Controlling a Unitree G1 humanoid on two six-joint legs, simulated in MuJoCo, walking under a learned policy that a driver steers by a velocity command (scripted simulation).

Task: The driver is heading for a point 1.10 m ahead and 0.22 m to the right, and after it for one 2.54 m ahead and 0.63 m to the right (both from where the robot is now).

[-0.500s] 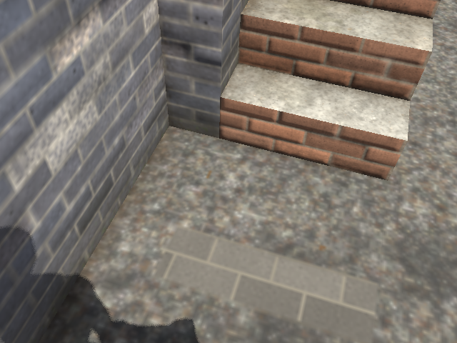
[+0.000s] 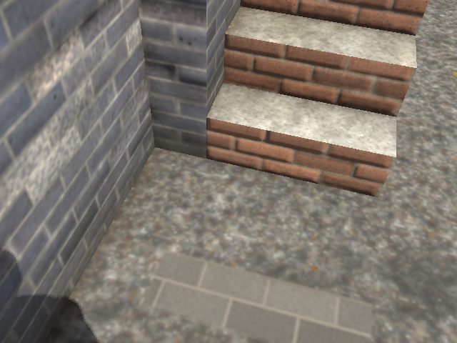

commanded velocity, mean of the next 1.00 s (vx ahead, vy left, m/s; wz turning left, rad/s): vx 0.47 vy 0.00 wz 0.00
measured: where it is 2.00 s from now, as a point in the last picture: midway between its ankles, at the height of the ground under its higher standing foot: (268, 231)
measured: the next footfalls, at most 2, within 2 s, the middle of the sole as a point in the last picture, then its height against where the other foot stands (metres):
right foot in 0.44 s outside the picture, level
left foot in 0.98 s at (214, 295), level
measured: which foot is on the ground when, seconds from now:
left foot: down 0.00-0.44, up 0.46-0.96, down 0.98-1.00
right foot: up 0.00-0.42, down 0.44-1.00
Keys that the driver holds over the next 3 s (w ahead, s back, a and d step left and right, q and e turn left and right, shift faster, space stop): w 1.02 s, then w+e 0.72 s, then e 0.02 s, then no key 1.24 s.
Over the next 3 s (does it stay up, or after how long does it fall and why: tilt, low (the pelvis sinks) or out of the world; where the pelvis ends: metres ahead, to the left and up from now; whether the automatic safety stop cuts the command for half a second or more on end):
stays up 0.91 -0.13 0.01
